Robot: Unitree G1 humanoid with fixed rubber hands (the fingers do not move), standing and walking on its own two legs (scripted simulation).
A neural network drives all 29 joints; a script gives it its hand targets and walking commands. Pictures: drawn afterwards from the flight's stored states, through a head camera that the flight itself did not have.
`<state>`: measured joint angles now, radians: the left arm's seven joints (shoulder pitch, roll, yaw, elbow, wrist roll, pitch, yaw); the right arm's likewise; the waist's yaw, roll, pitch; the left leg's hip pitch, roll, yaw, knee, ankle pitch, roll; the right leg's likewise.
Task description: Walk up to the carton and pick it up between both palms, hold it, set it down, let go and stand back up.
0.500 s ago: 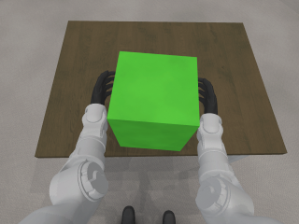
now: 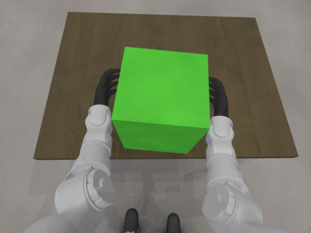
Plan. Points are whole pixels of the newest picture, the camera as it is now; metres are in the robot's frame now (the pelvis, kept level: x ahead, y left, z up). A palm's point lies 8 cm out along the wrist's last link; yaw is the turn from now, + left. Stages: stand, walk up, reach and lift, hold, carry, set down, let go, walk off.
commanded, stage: set down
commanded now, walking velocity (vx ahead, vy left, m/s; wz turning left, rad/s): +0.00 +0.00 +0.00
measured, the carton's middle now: (160, 107) +0.45 -0.02 -0.06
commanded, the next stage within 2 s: none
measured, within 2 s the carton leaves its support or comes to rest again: neither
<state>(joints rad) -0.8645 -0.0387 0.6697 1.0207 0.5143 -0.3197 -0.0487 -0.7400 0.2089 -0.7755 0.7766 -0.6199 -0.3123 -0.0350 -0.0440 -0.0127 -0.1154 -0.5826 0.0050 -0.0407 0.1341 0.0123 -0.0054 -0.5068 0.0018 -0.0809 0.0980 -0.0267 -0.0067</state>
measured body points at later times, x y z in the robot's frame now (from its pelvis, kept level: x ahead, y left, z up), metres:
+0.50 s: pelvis -0.01 +0.00 -0.01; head +0.14 +0.01 +0.41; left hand +0.47 +0.14 -0.02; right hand +0.43 -0.17 -0.01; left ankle +0.01 +0.12 -0.74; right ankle -0.03 -0.11 -0.74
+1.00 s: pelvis -0.02 +0.01 -0.02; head +0.11 +0.02 +0.41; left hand +0.48 +0.17 +0.02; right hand +0.43 -0.20 +0.02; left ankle +0.01 +0.12 -0.74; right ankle -0.03 -0.11 -0.74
